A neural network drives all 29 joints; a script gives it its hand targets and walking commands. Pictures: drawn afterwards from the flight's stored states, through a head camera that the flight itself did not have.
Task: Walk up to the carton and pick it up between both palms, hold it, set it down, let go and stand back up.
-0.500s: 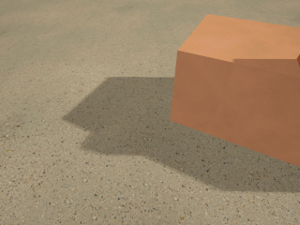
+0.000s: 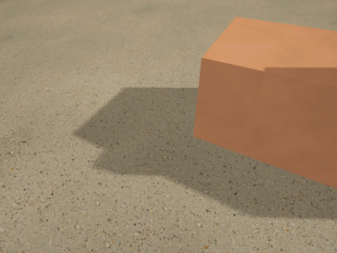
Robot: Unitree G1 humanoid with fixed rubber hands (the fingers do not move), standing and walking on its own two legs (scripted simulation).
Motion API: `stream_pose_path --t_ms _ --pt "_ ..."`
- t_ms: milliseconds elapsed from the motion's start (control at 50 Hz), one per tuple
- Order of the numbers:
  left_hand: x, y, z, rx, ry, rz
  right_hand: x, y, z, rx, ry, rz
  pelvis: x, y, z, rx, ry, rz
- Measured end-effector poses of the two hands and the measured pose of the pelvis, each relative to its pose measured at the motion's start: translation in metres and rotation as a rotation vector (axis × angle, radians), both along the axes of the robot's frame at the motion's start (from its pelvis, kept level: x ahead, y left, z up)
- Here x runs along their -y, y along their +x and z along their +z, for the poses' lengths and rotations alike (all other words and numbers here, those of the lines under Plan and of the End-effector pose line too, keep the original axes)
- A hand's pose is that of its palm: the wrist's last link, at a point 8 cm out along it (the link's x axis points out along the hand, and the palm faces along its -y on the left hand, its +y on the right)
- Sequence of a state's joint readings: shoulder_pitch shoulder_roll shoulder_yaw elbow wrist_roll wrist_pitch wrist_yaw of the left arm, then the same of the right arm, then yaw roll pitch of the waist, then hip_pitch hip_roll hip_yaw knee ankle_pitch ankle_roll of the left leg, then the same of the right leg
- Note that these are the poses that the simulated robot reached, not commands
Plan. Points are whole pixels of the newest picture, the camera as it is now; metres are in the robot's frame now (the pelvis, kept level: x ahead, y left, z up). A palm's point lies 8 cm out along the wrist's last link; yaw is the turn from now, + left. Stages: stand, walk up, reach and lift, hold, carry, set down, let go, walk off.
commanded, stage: stand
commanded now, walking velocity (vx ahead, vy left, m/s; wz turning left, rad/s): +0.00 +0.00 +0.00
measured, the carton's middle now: out of the picture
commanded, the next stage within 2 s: walk up in 0.48 s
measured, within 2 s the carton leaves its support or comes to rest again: neither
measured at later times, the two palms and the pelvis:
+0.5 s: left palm out of the picture +0.08 +0.25 -0.11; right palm out of the picture +0.09 -0.25 -0.11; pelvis +0.01 +0.00 +0.00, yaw +0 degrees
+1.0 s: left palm out of the picture +0.16 +0.18 -0.11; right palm out of the picture +0.02 -0.37 -0.12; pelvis +0.04 -0.08 -0.01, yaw -14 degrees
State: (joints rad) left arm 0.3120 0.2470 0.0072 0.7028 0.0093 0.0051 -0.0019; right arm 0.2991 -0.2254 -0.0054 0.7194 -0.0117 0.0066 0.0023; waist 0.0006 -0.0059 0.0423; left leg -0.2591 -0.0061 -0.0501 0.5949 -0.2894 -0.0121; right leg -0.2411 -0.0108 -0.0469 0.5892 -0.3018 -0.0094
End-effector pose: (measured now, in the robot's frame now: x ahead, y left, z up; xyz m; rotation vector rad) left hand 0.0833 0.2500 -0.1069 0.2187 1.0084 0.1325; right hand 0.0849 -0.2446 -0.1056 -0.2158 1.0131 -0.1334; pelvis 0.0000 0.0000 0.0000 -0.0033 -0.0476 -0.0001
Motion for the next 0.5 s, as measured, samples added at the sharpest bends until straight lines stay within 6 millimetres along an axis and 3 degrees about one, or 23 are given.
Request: stream_pose_path --t_ms 500 --pt "-0.0002 -0.0064 -0.0027 -0.042 0.004 0.015 0.0035 0.0013 -0.0021 -0.035 -0.006 0.006 0.0027 0.0053 0.0015 -0.007 -0.002 0.008"
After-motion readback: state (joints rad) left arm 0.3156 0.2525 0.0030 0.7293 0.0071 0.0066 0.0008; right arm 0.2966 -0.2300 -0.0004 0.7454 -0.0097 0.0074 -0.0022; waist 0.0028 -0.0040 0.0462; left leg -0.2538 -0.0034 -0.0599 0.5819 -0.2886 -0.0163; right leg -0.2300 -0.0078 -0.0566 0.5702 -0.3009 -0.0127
